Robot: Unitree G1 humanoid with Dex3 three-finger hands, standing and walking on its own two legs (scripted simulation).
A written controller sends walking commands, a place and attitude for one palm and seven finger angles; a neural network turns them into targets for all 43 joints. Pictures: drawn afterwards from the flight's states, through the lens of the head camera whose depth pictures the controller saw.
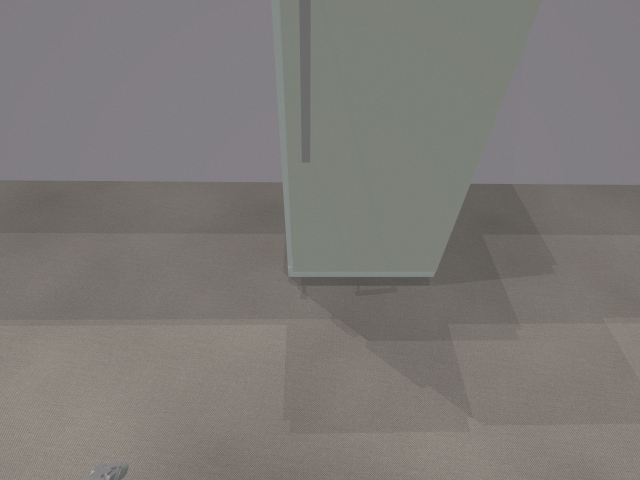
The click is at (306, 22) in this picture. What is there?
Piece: fridge door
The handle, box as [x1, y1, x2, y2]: [299, 0, 310, 162]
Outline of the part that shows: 299,0 302,162 309,162 310,0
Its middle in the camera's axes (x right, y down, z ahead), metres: -0.04 -0.38 +0.86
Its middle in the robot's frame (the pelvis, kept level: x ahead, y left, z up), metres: +0.91 +0.08 +0.11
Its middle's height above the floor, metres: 0.88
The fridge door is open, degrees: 0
